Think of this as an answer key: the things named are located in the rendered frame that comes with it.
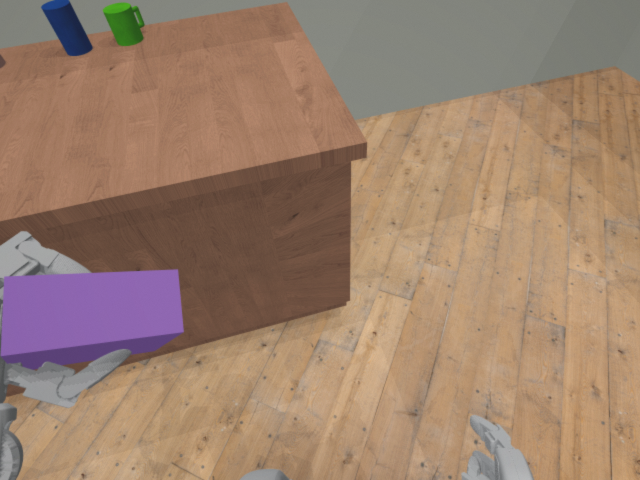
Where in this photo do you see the robot right hand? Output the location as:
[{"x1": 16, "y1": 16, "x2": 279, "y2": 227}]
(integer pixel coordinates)
[{"x1": 461, "y1": 415, "x2": 534, "y2": 480}]

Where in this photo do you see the table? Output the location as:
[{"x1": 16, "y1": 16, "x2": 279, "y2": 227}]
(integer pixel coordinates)
[{"x1": 0, "y1": 2, "x2": 367, "y2": 397}]

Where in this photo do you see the robot left hand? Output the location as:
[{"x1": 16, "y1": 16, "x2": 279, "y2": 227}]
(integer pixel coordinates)
[{"x1": 0, "y1": 231, "x2": 132, "y2": 408}]

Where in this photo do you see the robot left forearm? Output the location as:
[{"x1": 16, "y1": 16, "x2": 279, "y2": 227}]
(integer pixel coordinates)
[{"x1": 0, "y1": 403, "x2": 23, "y2": 480}]

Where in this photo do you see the sponge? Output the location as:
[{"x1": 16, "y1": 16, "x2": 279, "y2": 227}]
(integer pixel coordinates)
[{"x1": 1, "y1": 269, "x2": 184, "y2": 370}]

